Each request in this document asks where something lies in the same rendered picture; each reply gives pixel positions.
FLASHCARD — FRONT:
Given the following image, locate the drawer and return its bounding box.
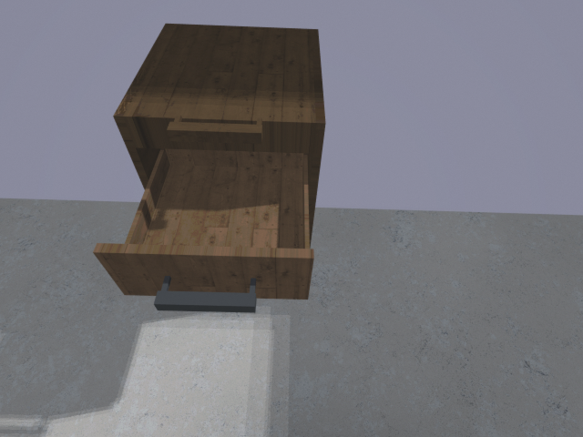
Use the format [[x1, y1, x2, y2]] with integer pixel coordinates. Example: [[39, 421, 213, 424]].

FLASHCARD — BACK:
[[93, 148, 314, 300]]

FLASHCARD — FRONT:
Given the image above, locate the cabinet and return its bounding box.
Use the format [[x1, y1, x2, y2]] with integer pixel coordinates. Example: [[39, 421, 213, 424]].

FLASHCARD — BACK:
[[113, 24, 325, 247]]

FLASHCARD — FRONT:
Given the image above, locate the handle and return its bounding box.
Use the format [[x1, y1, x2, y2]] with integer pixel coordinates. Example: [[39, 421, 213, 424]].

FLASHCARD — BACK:
[[167, 122, 263, 144], [154, 276, 257, 313]]

